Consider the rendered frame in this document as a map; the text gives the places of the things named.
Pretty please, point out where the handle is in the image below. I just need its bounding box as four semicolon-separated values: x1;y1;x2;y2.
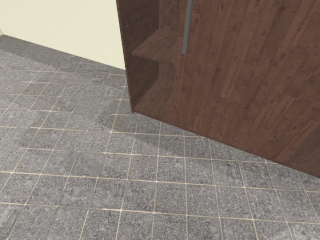
182;0;193;55

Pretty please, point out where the wardrobe door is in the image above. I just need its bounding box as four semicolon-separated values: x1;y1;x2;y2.
171;0;320;162
285;123;320;172

